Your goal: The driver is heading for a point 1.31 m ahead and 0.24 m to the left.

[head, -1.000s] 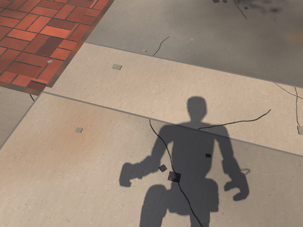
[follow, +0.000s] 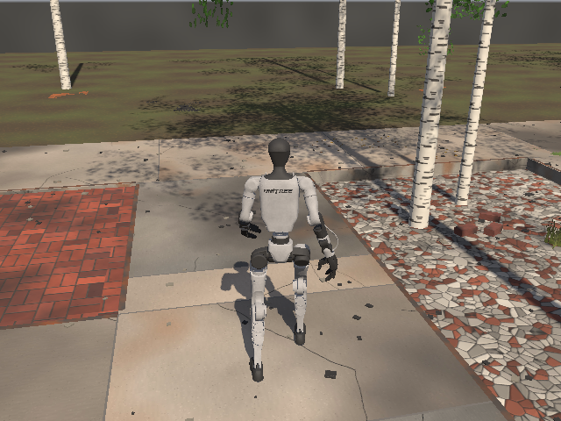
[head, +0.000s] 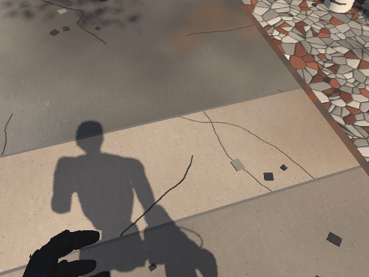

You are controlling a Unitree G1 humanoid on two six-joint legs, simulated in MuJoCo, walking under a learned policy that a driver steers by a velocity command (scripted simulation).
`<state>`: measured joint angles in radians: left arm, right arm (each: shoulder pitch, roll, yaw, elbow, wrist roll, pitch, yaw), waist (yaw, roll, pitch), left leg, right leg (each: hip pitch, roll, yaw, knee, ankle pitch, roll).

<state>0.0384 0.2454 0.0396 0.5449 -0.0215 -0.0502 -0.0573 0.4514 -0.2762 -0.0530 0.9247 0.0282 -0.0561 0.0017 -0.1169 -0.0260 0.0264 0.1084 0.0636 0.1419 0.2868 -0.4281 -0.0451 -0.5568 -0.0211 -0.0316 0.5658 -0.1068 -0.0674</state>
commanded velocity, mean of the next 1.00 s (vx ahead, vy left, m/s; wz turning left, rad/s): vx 0.50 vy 0.00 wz -0.04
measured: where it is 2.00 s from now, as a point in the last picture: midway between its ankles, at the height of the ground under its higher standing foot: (135, 121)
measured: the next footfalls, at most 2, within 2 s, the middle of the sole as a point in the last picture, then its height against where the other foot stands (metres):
right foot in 0.02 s outside the picture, level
left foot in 0.54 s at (134, 271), level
